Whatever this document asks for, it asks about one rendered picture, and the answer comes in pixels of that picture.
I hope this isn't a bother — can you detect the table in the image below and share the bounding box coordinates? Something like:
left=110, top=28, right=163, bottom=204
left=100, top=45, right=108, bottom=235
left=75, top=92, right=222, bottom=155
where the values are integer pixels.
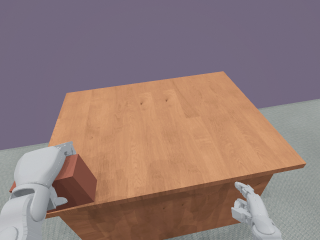
left=45, top=71, right=307, bottom=240

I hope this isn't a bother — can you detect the left robot hand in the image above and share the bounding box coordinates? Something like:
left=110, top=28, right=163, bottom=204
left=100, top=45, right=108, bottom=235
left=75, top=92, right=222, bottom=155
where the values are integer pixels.
left=14, top=141, right=76, bottom=211

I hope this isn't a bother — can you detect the sponge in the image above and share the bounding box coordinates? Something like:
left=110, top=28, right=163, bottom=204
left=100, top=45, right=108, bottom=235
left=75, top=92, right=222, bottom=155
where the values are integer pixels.
left=9, top=154, right=97, bottom=213

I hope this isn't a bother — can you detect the right robot forearm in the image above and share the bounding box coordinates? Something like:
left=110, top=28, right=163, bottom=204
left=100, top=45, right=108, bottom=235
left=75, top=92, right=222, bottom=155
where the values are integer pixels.
left=251, top=215, right=283, bottom=240

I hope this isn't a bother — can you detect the right robot hand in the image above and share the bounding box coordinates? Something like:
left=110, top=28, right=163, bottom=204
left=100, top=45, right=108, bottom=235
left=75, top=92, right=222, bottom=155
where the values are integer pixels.
left=231, top=182, right=269, bottom=226

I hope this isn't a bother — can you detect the left robot forearm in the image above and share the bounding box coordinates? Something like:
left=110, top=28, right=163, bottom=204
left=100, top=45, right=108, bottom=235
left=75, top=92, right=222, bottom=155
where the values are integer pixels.
left=0, top=183, right=51, bottom=240

